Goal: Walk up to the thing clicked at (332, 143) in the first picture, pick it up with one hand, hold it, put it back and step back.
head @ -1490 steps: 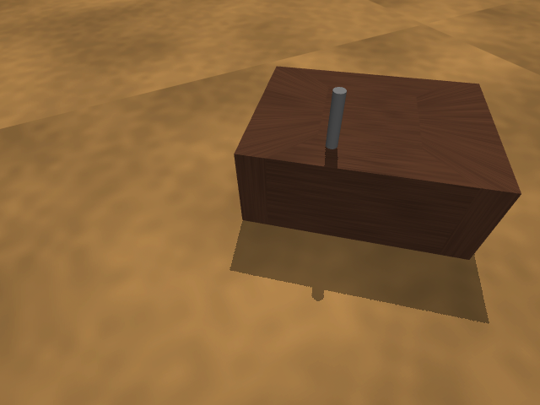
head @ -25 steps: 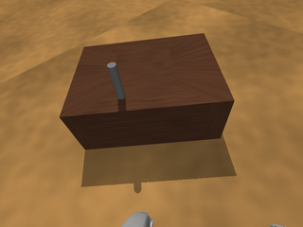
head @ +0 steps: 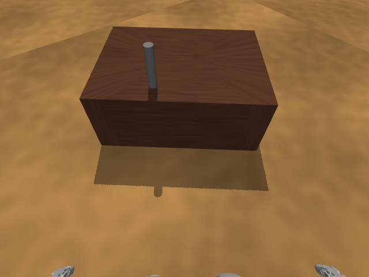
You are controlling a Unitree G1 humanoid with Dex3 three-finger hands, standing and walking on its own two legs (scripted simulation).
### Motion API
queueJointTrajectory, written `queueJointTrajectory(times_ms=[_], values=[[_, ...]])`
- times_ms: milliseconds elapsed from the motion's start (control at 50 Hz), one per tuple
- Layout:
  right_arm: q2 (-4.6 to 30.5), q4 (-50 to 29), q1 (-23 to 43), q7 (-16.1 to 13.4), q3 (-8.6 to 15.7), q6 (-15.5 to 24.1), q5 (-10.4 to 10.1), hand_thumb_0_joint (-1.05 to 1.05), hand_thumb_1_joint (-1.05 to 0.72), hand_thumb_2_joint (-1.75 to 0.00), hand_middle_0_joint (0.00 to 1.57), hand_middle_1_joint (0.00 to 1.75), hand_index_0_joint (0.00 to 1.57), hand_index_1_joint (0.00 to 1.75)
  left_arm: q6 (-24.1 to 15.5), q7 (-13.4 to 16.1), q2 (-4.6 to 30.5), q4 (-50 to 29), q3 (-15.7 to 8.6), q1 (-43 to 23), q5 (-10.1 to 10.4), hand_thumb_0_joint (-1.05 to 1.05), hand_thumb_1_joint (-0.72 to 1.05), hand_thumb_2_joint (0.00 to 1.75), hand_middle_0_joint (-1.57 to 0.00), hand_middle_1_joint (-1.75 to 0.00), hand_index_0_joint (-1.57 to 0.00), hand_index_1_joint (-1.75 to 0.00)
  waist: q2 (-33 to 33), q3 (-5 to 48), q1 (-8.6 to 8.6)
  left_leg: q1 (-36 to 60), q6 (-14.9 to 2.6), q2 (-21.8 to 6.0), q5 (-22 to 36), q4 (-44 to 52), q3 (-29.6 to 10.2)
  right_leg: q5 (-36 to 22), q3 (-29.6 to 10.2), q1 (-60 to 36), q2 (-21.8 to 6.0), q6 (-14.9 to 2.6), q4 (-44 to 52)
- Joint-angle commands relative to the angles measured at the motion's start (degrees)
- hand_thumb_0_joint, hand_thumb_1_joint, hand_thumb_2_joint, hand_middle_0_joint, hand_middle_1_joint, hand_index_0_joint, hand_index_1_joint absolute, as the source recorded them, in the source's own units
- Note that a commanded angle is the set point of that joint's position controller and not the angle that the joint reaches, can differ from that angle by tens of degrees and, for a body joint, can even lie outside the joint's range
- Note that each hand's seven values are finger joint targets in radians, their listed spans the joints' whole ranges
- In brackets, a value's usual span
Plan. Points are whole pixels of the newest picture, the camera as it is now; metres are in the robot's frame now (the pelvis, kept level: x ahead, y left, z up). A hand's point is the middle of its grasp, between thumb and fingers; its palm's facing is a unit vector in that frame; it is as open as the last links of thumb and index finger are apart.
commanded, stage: step back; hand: left
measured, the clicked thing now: (150, 66) +1.08 +0.21 -0.22
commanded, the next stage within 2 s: stand in 1.22 s
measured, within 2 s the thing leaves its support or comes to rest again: neither
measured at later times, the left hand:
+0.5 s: hand out of the picture -0.05 +0.29 -0.14, palm faces +0.03 -0.90 -0.43, open 7.4 cm
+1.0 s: hand out of the picture +0.02 +0.27 -0.15, palm faces +0.05 -0.92 -0.39, open 7.4 cm
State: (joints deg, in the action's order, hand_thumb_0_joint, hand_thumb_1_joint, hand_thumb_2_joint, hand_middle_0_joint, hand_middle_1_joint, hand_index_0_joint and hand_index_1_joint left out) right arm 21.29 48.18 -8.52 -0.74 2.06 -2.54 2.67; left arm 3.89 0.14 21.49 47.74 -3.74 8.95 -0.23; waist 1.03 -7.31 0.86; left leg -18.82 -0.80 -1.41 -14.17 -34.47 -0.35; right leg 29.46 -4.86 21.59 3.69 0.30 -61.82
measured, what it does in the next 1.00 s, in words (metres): steps on the spot: right foot, then left foot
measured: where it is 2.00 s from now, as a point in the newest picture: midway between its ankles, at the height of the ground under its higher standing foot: outside the picture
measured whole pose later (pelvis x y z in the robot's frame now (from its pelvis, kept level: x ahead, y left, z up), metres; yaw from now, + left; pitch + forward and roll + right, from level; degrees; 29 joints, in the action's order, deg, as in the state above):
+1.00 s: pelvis -0.04 +0.00 -0.01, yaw +3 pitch -3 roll +0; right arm 22.1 56.7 -9.8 0.0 3.0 -0.2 1.3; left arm -1.7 0.0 20.7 55.6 -2.1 9.7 -0.8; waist -1.3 -6.2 1.1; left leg -18.0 0.4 -1.1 -14.6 -35.5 -0.8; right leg 21.2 3.7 14.9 -2.9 0.0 -38.8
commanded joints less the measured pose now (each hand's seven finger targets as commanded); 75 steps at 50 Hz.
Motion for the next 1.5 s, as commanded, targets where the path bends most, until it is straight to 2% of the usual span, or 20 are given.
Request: queueJointTrajectory(times_ms=[0, 60, 120, 200, 300, 360, 380, 420, 440, 500, 580, 640, 680, 720, 780, 900, 980, 1040, 1140, 1480], values=[[13.9, -3.3, -0.4, -0.2, 4.2, 0.6, -0.3, 0.0, -0.9, -0.9, 0.2, 0.3, 0.2, 0.3, -4.3, 1.3, 9.5, -2.2, -2.3, 2.6, -0.6, 0.0, 0.9, 0.9, -0.2, -0.3, -0.2, -0.3, -13.4, 11.5, -1.86, 16.7, -11.5, -10.7, 15.3, 3.5, -9.1, -1.5, 3.7, 0.0, -3.7, 0.55, 27.2], [12.7, -3.3, 1.3, 0.4, 3.7, -0.7, -1.0, 0.0, -0.9, -0.9, 0.2, 0.3, 0.2, 0.3, -5.8, 2.0, 11.5, 2.6, -3.2, 7.8, -1.7, 0.0, 0.9, 0.9, -0.2, -0.3, -0.2, -0.3, -6.0, 13.1, 0.28, 4.4, -6.62, -6.1, 4.2, -6.3, -4.5, -16.5, 2.0, -15.9, -3.5, -1.09, 44.1], [12.8, -4.8, 5.2, 0.0, 4.2, -0.9, -0.9, 0.0, -0.9, -0.9, 0.2, 0.3, 0.2, 0.3, -6.1, 2.2, 23.3, -0.6, -5.5, 0.2, -2.9, 0.0, 0.9, 0.9, -0.2, -0.3, -0.2, -0.3, 10.9, 4.2, 2.49, -6.3, 0.96, 0.2, -18.2, -24.0, -11.6, -0.4, -32.1, 4.4, -29.0, -16.33, 47.9], [11.4, -0.7, 2.1, 0.7, 3.6, 0.1, -1.9, 0.0, -0.9, -0.9, 0.2, 0.3, 0.2, 0.3, -6.7, 2.3, 15.0, 0.8, -3.7, -1.7, -2.0, 0.0, 0.9, 0.9, -0.2, -0.3, -0.2, -0.3, 4.2, 3.8, -0.79, -7.1, 1.55, 4.7, -10.0, -26.4, -9.4, -21.9, -7.5, -4.0, -16.0, -9.94, 38.1], [10.8, -0.8, 3.8, 1.5, 3.2, 1.9, -0.6, 0.0, -0.9, -0.9, 0.2, 0.3, 0.2, 0.3, -6.5, 1.3, 16.8, 1.7, -4.6, 3.5, -3.0, 0.0, 0.9, 0.9, -0.2, -0.3, -0.2, -0.3, 10.8, 3.9, 3.28, -7.4, 2.33, 1.9, -15.6, -7.5, -3.0, 0.3, -10.1, -11.3, -17.1, -10.48, 40.9], [10.0, 2.1, -1.3, 1.6, 4.0, 3.5, -0.7, 0.0, -0.9, -0.9, 0.2, 0.3, 0.2, 0.3, -5.3, 0.5, 16.2, 1.5, -3.8, 2.1, -2.2, 0.0, 0.9, 0.9, -0.2, -0.3, -0.2, -0.3, 9.5, 6.1, 0.61, 6.7, 0.94, 3.8, -8.4, 13.3, 1.8, -6.9, -5.8, -7.7, -15.5, -8.68, 34.3], [11.3, 3.4, -3.6, 1.3, 4.9, 3.9, -0.2, 0.0, -0.9, -0.9, 0.2, 0.3, 0.2, 0.3, -5.1, 0.5, 13.3, 1.3, -2.5, 2.9, -2.3, 0.0, 0.9, 0.9, -0.2, -0.3, -0.2, -0.3, 5.4, 8.1, -0.36, 14.4, -0.06, 2.7, -5.1, 14.3, -2.3, -11.5, -3.4, -3.2, -13.6, -6.62, 27.0], [19.1, 3.2, -5.9, 0.9, 6.4, 4.6, 0.0, 0.0, -0.9, -0.9, 0.2, 0.3, 0.2, 0.3, -5.2, 0.5, 9.1, 0.5, -1.3, 1.3, -0.8, 0.0, 0.9, 0.9, -0.2, -0.3, -0.2, -0.3, -11.5, 8.0, -2.25, 20.7, -10.12, -16.9, -21.9, 21.2, -33.6, 2.0, 8.7, 16.2, -2.7, -1.12, 11.0], [22.2, 3.3, -5.4, 1.2, 7.2, 4.4, -0.7, 0.0, -0.9, -0.9, 0.2, 0.3, 0.2, 0.3, -5.5, 0.9, 14.5, 0.7, -2.7, -2.9, -1.7, 0.0, 0.9, 0.9, -0.2, -0.3, -0.2, -0.3, -9.4, 3.6, -3.89, 8.7, -15.51, -20.5, -28.6, 22.8, -36.8, 4.1, 1.8, 11.6, -7.3, -1.47, 7.5], [15.4, 2.3, -0.6, 1.3, 5.1, 4.6, 0.0, 0.0, -0.9, -0.9, 0.2, 0.3, 0.2, 0.3, -6.3, -0.4, 13.3, 2.4, -2.6, 0.7, -0.9, 0.0, 0.9, 0.9, -0.2, -0.3, -0.2, -0.3, -8.6, 0.9, -0.45, 7.0, -10.54, -11.6, -17.7, 19.1, -20.0, -1.4, 2.8, 7.3, -7.2, -1.96, 12.8], [15.0, 2.6, -1.0, 1.5, 5.0, 4.4, -0.4, 0.0, -0.9, -0.9, 0.2, 0.3, 0.2, 0.3, -6.7, -0.9, 11.5, 3.7, -2.7, 1.8, -0.9, 0.0, 0.9, 0.9, -0.2, -0.3, -0.2, -0.3, -11.9, 2.0, -1.09, 2.3, -8.66, -8.6, -10.4, 15.9, -14.0, -6.5, 7.3, -2.9, -4.4, -1.18, 23.9], [11.3, 1.7, 1.0, 1.4, 3.6, 3.1, -1.3, 0.0, -0.9, -0.9, 0.2, 0.3, 0.2, 0.3, -7.5, 0.3, 11.5, 6.9, -3.2, 9.1, -1.6, 0.0, 0.9, 0.9, -0.2, -0.3, -0.2, -0.3, -7.3, 6.1, 3.76, -4.9, -5.0, -4.9, -6.4, 1.3, -7.1, -14.3, 8.5, -19.5, -2.4, -1.67, 36.9], [5.4, 0.3, -1.1, 0.8, 1.6, 3.1, -1.6, 0.0, -0.9, -0.9, 0.2, 0.3, 0.2, 0.3, -8.3, 1.1, 19.3, 6.1, -5.1, 9.9, -2.6, 0.0, 0.9, 0.9, -0.2, -0.3, -0.2, -0.3, 10.0, 6.4, 4.04, -18.7, -0.25, 6.1, -19.3, -18.3, -3.7, 0.1, -25.5, -22.7, -22.9, -8.06, 48.8], [13.0, 2.7, -3.1, -0.1, 3.9, 3.1, -1.2, 0.0, -0.9, -0.9, 0.2, 0.3, 0.2, 0.3, -8.0, 0.9, 20.0, 3.6, -5.1, 2.7, -2.1, 0.0, 0.9, 0.9, -0.2, -0.3, -0.2, -0.3, 3.8, 1.7, 1.87, -13.0, -0.15, 0.2, -20.2, -22.9, -7.9, 0.0, -29.1, -10.7, -29.2, -16.79, 47.6], [10.5, 4.9, -4.6, 0.3, 3.2, 3.5, -1.8, 0.0, -0.9, -0.9, 0.2, 0.3, 0.2, 0.3, -8.8, 1.1, 14.7, 3.7, -3.4, 0.8, -1.3, 0.0, 0.9, 0.9, -0.2, -0.3, -0.2, -0.3, 2.6, 4.0, 0.12, -9.2, -0.06, -0.1, -13.2, -19.3, -8.2, -26.1, -10.1, -12.7, -19.9, -10.46, 41.3], [8.9, 5.9, -4.2, 0.4, 2.8, 3.1, -1.5, 0.0, -0.9, -0.9, 0.2, 0.3, 0.2, 0.3, -7.6, 1.2, 14.3, 3.2, -2.3, -2.7, -0.8, 0.0, 0.9, 0.9, -0.2, -0.3, -0.2, -0.3, 8.2, 7.6, -0.67, 2.8, 0.78, 0.3, -5.6, -3.2, 1.5, -42.9, -0.3, -8.0, -17.4, -8.83, 34.0], [12.6, 6.7, -3.5, -0.3, 3.9, 3.4, -0.8, 0.0, -0.9, -0.9, 0.2, 0.3, 0.2, 0.3, -6.0, 1.3, 12.3, 2.9, -1.2, -1.8, -0.1, 0.0, 0.9, 0.9, -0.2, -0.3, -0.2, -0.3, 1.1, 10.6, -0.77, 11.2, -3.04, -4.9, 18.9, 5.4, -5.2, -32.2, 2.3, -3.5, -11.5, -3.38, 24.8], [16.1, 5.3, 5.0, -0.2, 3.9, 3.4, -1.1, 0.0, -0.9, -0.9, 0.2, 0.3, 0.2, 0.3, -4.7, 1.5, 11.2, 6.0, -0.8, 0.1, 0.5, 0.0, 0.9, 0.9, -0.2, -0.3, -0.2, -0.3, -8.9, 10.0, 1.26, -0.7, -11.33, -15.6, 7.9, 11.9, -16.3, -4.2, 6.1, -11.1, -5.0, -1.78, 20.5], [11.4, 6.5, 7.3, 0.0, 2.3, 3.1, -1.5, 0.0, -0.9, -0.9, 0.2, 0.3, 0.2, 0.3, -6.0, 1.0, 13.7, 8.3, -1.4, 0.0, -0.3, 0.0, 0.9, 0.9, -0.2, -0.3, -0.2, -0.3, -5.4, 10.0, 1.0, 1.3, -2.73, -6.2, 6.7, 5.7, -6.0, -20.8, -1.3, -11.3, -9.8, -3.56, 33.2], [10.4, 12.2, 7.9, 0.9, 0.7, 4.8, -2.3, 0.0, -0.9, -0.9, 0.2, 0.3, 0.2, 0.3, -6.7, 0.2, 11.3, 14.0, 1.5, -5.7, -0.1, 0.0, 0.9, 0.9, -0.2, -0.3, -0.2, -0.3, -0.8, 9.2, -1.07, 13.5, -0.52, -6.5, 13.6, 15.3, -4.1, -26.5, 0.3, -14.4, -11.5, -1.08, 44.8]])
